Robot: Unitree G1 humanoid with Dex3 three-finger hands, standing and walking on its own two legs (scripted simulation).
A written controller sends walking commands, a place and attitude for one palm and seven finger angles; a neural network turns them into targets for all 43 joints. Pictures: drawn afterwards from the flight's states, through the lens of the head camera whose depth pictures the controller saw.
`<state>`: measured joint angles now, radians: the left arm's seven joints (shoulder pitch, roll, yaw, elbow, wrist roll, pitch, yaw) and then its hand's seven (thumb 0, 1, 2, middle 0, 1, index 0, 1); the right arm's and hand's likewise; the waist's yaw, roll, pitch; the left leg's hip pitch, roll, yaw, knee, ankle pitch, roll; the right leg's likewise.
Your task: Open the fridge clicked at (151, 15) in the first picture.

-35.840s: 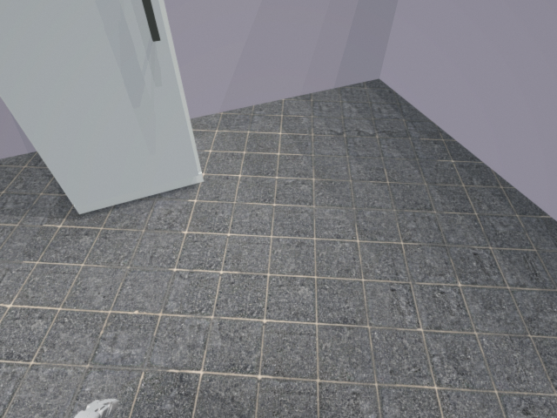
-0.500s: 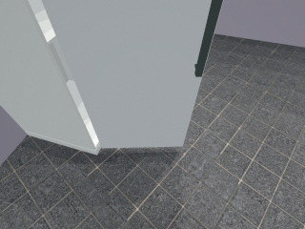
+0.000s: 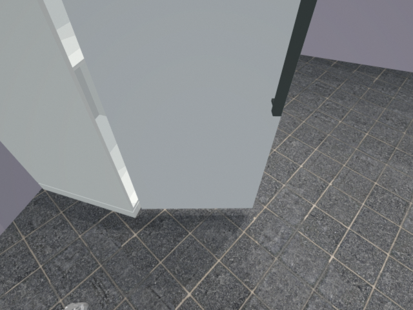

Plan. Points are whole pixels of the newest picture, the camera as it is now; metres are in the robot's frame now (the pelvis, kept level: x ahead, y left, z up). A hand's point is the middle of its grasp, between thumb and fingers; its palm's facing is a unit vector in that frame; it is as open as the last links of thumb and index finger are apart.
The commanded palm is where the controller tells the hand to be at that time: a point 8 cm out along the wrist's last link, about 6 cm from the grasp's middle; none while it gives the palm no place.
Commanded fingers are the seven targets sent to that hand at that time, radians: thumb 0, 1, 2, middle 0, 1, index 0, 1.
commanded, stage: look to check the result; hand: right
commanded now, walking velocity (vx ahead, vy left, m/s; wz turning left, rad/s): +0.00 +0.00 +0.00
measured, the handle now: (291, 48) +0.67 -0.16 +0.18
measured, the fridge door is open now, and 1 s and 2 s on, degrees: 72 72 72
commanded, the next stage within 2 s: stand and wait in 0.48 s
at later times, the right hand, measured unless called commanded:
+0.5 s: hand out of the picture +0.10 -0.22 -0.16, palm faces -0.03 +0.95 -0.32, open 7.4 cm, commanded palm none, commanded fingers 0.00 -0.90 -0.90 0.20 0.30 0.20 0.30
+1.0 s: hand out of the picture +0.11 -0.21 -0.16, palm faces -0.04 +0.95 -0.32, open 7.4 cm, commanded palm none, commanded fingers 0.00 -0.90 -0.90 0.20 0.30 0.20 0.30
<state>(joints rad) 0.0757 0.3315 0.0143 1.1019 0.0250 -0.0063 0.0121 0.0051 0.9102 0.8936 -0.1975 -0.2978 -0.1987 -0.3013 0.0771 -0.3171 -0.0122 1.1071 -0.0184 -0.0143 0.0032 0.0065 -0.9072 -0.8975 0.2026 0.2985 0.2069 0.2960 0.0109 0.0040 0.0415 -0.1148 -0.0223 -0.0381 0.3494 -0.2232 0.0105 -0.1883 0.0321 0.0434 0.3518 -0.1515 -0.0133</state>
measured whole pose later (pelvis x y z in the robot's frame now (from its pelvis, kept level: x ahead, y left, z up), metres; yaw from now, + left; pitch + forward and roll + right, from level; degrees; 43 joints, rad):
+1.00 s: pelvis +0.03 +0.02 +0.00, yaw +1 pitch -1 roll +0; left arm 0.11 0.31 0.01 1.13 0.02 0.00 0.02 0.01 0.91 0.89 -0.20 -0.30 -0.20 -0.30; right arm 0.12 -0.31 -0.01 1.12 -0.01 -0.01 -0.01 0.01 -0.91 -0.90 0.20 0.30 0.21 0.30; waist 0.01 0.00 0.05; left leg -0.05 -0.05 -0.05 0.30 -0.23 0.04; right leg -0.12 0.00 0.04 0.32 -0.18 0.02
